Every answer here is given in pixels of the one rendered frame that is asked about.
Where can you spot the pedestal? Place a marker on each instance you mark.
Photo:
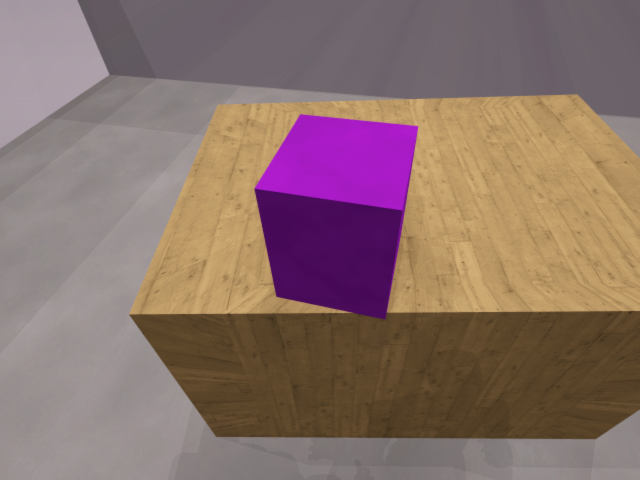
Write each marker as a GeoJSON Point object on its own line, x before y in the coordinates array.
{"type": "Point", "coordinates": [514, 310]}

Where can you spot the carton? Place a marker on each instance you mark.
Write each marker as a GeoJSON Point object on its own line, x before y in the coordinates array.
{"type": "Point", "coordinates": [332, 204]}

